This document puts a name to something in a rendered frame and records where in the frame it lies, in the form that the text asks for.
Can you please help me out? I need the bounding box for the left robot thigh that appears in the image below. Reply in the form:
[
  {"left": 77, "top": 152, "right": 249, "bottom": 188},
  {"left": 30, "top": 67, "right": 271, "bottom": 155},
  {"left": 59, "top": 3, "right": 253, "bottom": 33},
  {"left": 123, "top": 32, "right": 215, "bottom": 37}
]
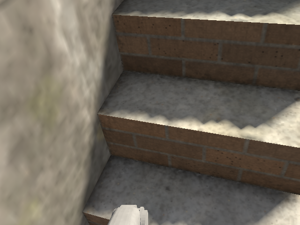
[{"left": 107, "top": 204, "right": 148, "bottom": 225}]

